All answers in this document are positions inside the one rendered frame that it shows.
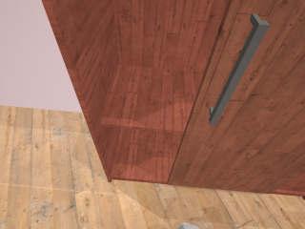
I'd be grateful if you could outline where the wardrobe door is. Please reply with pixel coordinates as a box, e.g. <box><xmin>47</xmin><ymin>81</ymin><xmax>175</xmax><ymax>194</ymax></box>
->
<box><xmin>167</xmin><ymin>0</ymin><xmax>305</xmax><ymax>194</ymax></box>
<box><xmin>277</xmin><ymin>174</ymin><xmax>305</xmax><ymax>192</ymax></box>

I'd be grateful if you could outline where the handle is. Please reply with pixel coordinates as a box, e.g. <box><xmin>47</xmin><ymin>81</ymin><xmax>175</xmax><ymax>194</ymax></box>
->
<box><xmin>209</xmin><ymin>13</ymin><xmax>270</xmax><ymax>125</ymax></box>

